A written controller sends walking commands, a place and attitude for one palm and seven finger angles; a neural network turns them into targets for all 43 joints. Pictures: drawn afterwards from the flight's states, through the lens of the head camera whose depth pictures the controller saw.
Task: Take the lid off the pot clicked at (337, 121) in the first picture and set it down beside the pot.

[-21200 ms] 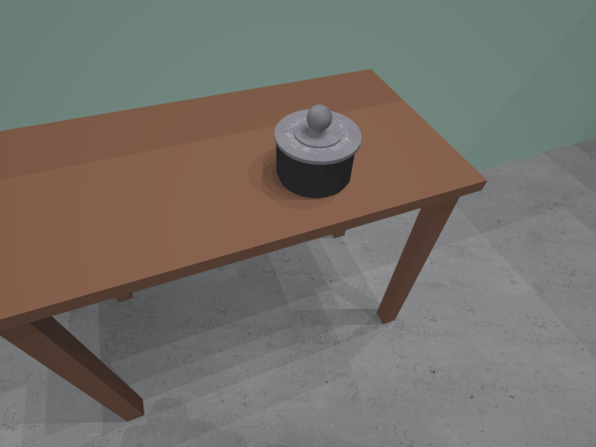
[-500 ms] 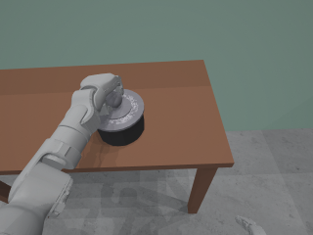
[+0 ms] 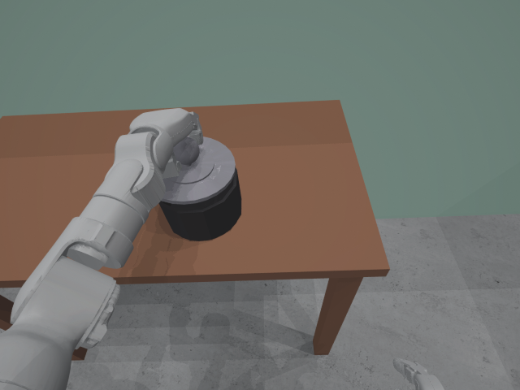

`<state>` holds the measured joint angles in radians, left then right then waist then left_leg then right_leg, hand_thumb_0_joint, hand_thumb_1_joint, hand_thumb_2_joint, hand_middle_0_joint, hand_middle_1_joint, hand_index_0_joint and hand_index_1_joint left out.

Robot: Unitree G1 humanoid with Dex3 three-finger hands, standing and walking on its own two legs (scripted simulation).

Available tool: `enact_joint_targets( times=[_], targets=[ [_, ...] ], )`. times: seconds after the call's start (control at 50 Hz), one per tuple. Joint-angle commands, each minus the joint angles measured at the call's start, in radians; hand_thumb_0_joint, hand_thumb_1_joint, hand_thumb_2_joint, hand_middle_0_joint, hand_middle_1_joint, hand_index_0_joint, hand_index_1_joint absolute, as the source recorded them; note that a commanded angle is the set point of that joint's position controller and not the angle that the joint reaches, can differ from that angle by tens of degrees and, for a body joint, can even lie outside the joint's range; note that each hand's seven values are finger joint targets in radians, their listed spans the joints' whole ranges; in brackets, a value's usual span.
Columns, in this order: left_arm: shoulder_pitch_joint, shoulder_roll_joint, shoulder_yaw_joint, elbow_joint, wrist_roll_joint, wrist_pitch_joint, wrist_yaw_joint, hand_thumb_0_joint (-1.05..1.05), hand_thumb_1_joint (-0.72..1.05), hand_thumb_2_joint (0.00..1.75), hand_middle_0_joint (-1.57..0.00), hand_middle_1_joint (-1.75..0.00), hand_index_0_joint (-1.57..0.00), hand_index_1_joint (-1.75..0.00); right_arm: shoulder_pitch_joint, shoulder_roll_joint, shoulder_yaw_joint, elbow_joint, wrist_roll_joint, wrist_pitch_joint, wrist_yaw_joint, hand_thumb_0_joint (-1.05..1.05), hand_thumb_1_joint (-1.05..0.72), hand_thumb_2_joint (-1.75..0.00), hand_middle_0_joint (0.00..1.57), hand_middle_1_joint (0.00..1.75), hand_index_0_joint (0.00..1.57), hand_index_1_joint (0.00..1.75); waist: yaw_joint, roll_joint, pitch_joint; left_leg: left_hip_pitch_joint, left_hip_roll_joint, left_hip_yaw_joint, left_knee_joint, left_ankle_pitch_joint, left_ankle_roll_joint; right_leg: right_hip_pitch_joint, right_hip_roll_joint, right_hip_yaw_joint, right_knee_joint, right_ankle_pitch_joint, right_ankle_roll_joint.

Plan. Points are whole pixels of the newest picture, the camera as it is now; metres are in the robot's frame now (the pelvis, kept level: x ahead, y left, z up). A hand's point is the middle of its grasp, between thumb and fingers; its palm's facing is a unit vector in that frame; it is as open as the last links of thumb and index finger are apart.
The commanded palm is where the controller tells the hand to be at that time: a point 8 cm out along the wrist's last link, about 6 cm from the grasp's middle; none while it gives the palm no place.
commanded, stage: lift the lid straight up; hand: left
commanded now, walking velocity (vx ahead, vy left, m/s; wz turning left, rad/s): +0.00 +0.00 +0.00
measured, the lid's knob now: (185, 150) +0.48 +0.14 +0.11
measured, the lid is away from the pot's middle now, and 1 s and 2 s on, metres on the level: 0.01 0.02 0.05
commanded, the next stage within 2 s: move the lid sideways beside the pot in 1.58 s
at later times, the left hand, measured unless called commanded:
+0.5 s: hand (169, 134) +0.45 +0.15 +0.17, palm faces -0.28 -0.08 -0.96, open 8.2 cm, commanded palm +0.44 +0.15 +0.25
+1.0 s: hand (157, 115) +0.44 +0.15 +0.21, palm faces -0.25 -0.08 -0.96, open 8.2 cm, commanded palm +0.43 +0.15 +0.29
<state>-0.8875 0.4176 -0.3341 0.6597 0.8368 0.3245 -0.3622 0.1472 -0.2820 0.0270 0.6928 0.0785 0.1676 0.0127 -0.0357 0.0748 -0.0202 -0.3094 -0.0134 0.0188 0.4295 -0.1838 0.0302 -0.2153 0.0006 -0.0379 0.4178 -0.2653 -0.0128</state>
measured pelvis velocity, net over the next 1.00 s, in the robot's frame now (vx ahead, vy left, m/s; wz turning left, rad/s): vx -0.01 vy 0.00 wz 0.02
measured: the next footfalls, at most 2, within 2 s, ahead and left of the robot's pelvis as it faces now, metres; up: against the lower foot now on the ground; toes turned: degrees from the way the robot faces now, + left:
none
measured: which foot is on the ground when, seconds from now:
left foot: down 0.00-1.00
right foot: down 0.00-1.00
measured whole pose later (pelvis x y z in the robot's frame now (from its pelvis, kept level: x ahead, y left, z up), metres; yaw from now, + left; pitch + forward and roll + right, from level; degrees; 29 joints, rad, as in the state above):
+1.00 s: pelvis -0.01 +0.00 +0.00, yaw +1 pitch +2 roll +0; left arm -1.12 0.43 -0.35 0.69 0.85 0.39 -0.51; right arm 0.12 -0.28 0.04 0.69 0.07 0.13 0.01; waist -0.02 0.08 -0.01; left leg -0.28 -0.03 0.01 0.39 -0.15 0.04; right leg -0.19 -0.01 -0.05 0.40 -0.25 -0.01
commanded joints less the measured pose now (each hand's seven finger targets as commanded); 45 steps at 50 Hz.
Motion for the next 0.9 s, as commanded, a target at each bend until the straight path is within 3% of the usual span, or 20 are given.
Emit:
enact_joint_targets(
  times=[0.0,0.08,0.12,0.2,0.28,0.34,0.38,0.4,0.48,0.5,0.54,0.58,0.6,0.64,0.68,0.72,0.74,0.8,0.84,0.88],
  targets=[
    [-0.616,0.275,0.166,-0.224,0.029,-0.013,0.044,0.0,0.66,1.05,-1.17,-1.16,-0.67,-0.97,-0.075,-0.121,-0.044,-0.122,-0.007,-0.051,-0.007,0.0,-0.9,-0.9,0.2,0.3,0.2,0.3,0.0,-0.087,-0.435,0.287,-0.047,-0.043,0.009,0.278,0.053,0.049,0.045,0.023,-0.032,0.399,-0.021],
    [-0.602,0.197,0.102,-0.226,0.022,-0.018,0.025,0.0,0.66,1.05,-1.17,-1.16,-0.67,-0.97,-0.087,-0.112,-0.044,-0.131,-0.004,-0.053,-0.003,0.0,-0.9,-0.9,0.2,0.3,0.2,0.3,-0.006,-0.077,-0.42,0.293,-0.049,-0.043,0.007,0.297,0.05,0.038,0.044,0.014,-0.032,0.399,-0.023],
    [-0.617,0.215,0.115,-0.199,0.024,-0.008,0.025,0.0,0.66,1.05,-1.17,-1.16,-0.67,-0.97,-0.081,-0.12,-0.042,-0.118,-0.003,-0.049,-0.001,0.0,-0.9,-0.9,0.2,0.3,0.2,0.3,-0.005,-0.072,-0.387,0.286,-0.045,-0.045,-0.002,0.263,0.047,0.017,0.046,0.012,-0.04,0.361,-0.023],
    [-0.694,0.25,0.135,-0.193,0.036,-0.007,0.018,0.0,0.66,1.05,-1.17,-1.16,-0.67,-0.97,-0.073,-0.122,-0.041,-0.115,-0.006,-0.059,-0.007,0.0,-0.9,-0.9,0.2,0.3,0.2,0.3,-0.008,-0.078,-0.424,0.301,-0.049,-0.051,-0.003,0.274,0.049,0.031,0.046,0.015,-0.04,0.373,-0.023],
    [-0.708,0.189,0.092,-0.178,0.03,-0.007,0.006,0.0,0.66,1.05,-1.17,-1.16,-0.67,-0.97,-0.065,-0.119,-0.044,-0.114,-0.009,-0.066,-0.005,0.0,-0.9,-0.9,0.2,0.3,0.2,0.3,-0.015,-0.074,-0.43,0.315,-0.05,-0.054,-0.004,0.288,0.048,0.02,0.047,0.008,-0.042,0.373,-0.026],
    [-0.713,0.245,0.136,-0.14,0.038,0.0,0.003,0.0,0.66,1.05,-1.17,-1.16,-0.67,-0.97,-0.061,-0.123,-0.039,-0.108,-0.011,-0.067,-0.006,0.0,-0.9,-0.9,0.2,0.3,0.2,0.3,-0.004,-0.087,-0.42,0.3,-0.051,-0.053,-0.007,0.282,0.05,0.034,0.044,0.014,-0.042,0.382,-0.025],
    [-0.731,0.233,0.127,-0.175,0.036,-0.004,-0.005,0.0,0.66,1.05,-1.17,-1.16,-0.67,-0.97,-0.063,-0.121,-0.044,-0.118,-0.012,-0.069,-0.004,0.0,-0.9,-0.9,0.2,0.3,0.2,0.3,-0.004,-0.073,-0.453,0.313,-0.052,-0.055,-0.004,0.305,0.051,0.049,0.042,0.013,-0.041,0.402,-0.026],
    [-0.757,0.277,0.157,-0.214,0.047,-0.008,-0.003,0.0,0.66,1.05,-1.17,-1.16,-0.67,-0.97,-0.06,-0.122,-0.042,-0.119,-0.014,-0.073,-0.003,0.0,-0.9,-0.9,0.2,0.3,0.2,0.3,0.003,-0.068,-0.481,0.334,-0.047,-0.062,-0.007,0.327,0.048,0.064,0.043,0.015,-0.036,0.412,-0.027],
    [-0.682,0.186,0.102,-0.207,0.032,0.013,-0.02,0.0,0.66,1.05,-1.17,-1.16,-0.67,-0.97,-0.073,-0.119,-0.047,-0.129,-0.01,-0.068,0.01,0.0,-0.9,-0.9,0.2,0.3,0.2,0.3,0.003,-0.08,-0.448,0.338,-0.046,-0.063,0.002,0.391,0.047,0.043,0.046,0.003,-0.034,0.434,-0.028],
    [-0.702,0.242,0.142,-0.241,0.037,0.017,-0.02,0.0,0.66,1.05,-1.17,-1.16,-0.67,-0.97,-0.075,-0.123,-0.046,-0.13,-0.013,-0.07,0.011,0.0,-0.9,-0.9,0.2,0.3,0.2,0.3,0.01,-0.072,-0.469,0.351,-0.044,-0.061,0.001,0.39,0.047,0.056,0.045,0.011,-0.033,0.442,-0.026],
    [-0.69,0.242,0.138,-0.223,0.039,0.028,-0.026,0.0,0.66,1.05,-1.17,-1.16,-0.67,-0.97,-0.087,-0.121,-0.04,-0.135,-0.011,-0.069,0.012,0.0,-0.9,-0.9,0.2,0.3,0.2,0.3,0.014,-0.089,-0.448,0.332,-0.047,-0.061,-0.001,0.379,0.049,0.06,0.045,0.01,-0.033,0.442,-0.026],
    [-0.702,0.163,0.077,-0.196,0.03,0.044,-0.037,0.0,0.66,1.05,-1.17,-1.16,-0.67,-0.97,-0.09,-0.119,-0.043,-0.127,-0.006,-0.062,0.014,0.0,-0.9,-0.9,0.2,0.3,0.2,0.3,-0.002,-0.094,-0.396,0.314,-0.05,-0.058,-0.007,0.353,0.048,0.025,0.047,-0.003,-0.042,0.408,-0.027],
    [-0.752,0.229,0.12,-0.238,0.042,0.044,-0.033,0.0,0.66,1.05,-1.17,-1.16,-0.67,-0.97,-0.086,-0.124,-0.041,-0.123,-0.008,-0.064,0.013,0.0,-0.9,-0.9,0.2,0.3,0.2,0.3,0.005,-0.077,-0.427,0.337,-0.045,-0.065,-0.014,0.348,0.043,0.034,0.048,0.001,-0.039,0.395,-0.028],
    [-0.783,0.262,0.142,-0.269,0.044,0.038,-0.033,0.0,0.66,1.05,-1.17,-1.16,-0.67,-0.97,-0.094,-0.119,-0.036,-0.133,-0.014,-0.078,0.01,0.0,-0.9,-0.9,0.2,0.3,0.2,0.3,0.013,-0.071,-0.463,0.355,-0.051,-0.072,-0.008,0.362,0.048,0.054,0.047,0.009,-0.037,0.417,-0.03],
    [-0.765,0.231,0.121,-0.23,0.038,0.044,-0.042,0.0,0.66,1.05,-1.17,-1.16,-0.67,-0.97,-0.091,-0.12,-0.041,-0.126,-0.011,-0.074,0.007,0.0,-0.9,-0.9,0.2,0.3,0.2,0.3,0.005,-0.103,-0.443,0.338,-0.051,-0.065,-0.011,0.353,0.05,0.053,0.046,0.004,-0.045,0.418,-0.027],
    [-0.771,0.263,0.143,-0.211,0.048,0.047,-0.046,0.0,0.66,1.05,-1.17,-1.16,-0.67,-0.97,-0.1,-0.119,-0.033,-0.127,-0.012,-0.076,0.007,0.0,-0.9,-0.9,0.2,0.3,0.2,0.3,0.017,-0.097,-0.437,0.327,-0.051,-0.063,-0.015,0.341,0.049,0.06,0.043,0.01,-0.038,0.414,-0.028],
    [-0.793,0.211,0.096,-0.231,0.044,0.048,-0.052,0.0,0.66,1.05,-1.17,-1.16,-0.67,-0.97,-0.108,-0.113,-0.032,-0.129,-0.01,-0.077,0.008,0.0,-0.9,-0.9,0.2,0.3,0.2,0.3,0.009,-0.084,-0.439,0.339,-0.053,-0.064,-0.013,0.347,0.047,0.048,0.043,0.007,-0.037,0.412,-0.028],
    [-0.798,0.254,0.133,-0.227,0.045,0.051,-0.06,0.0,0.66,1.05,-1.17,-1.16,-0.67,-0.97,-0.106,-0.116,-0.033,-0.129,-0.013,-0.079,0.007,0.0,-0.9,-0.9,0.2,0.3,0.2,0.3,0.014,-0.096,-0.449,0.333,-0.055,-0.06,-0.014,0.317,0.05,0.062,0.04,0.014,-0.046,0.399,-0.026],
    [-0.789,0.238,0.117,-0.157,0.045,0.06,-0.072,0.0,0.66,1.05,-1.17,-1.16,-0.67,-0.97,-0.111,-0.115,-0.028,-0.121,-0.011,-0.072,0.002,0.0,-0.9,-0.9,0.2,0.3,0.2,0.3,0.009,-0.133,-0.402,0.299,-0.057,-0.054,-0.019,0.296,0.052,0.052,0.038,0.01,-0.047,0.396,-0.023],
    [-0.825,0.216,0.091,-0.169,0.037,0.06,-0.084,0.0,0.66,1.05,-1.17,-1.16,-0.67,-0.97,-0.116,-0.117,-0.031,-0.123,-0.007,-0.07,0.0,0.0,-0.9,-0.9,0.2,0.3,0.2,0.3,0.0,-0.105,-0.398,0.3,-0.06,-0.055,-0.023,0.278,0.053,0.043,0.037,0.007,-0.053,0.377,-0.025]
  ],
)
